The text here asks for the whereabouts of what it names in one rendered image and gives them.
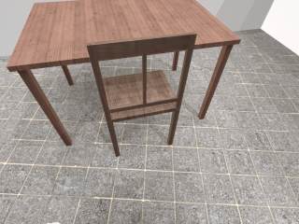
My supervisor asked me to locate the table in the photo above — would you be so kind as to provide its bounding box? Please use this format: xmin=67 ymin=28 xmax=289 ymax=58
xmin=7 ymin=0 xmax=241 ymax=147

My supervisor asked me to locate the chair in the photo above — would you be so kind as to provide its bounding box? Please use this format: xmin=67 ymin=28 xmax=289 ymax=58
xmin=86 ymin=32 xmax=197 ymax=157

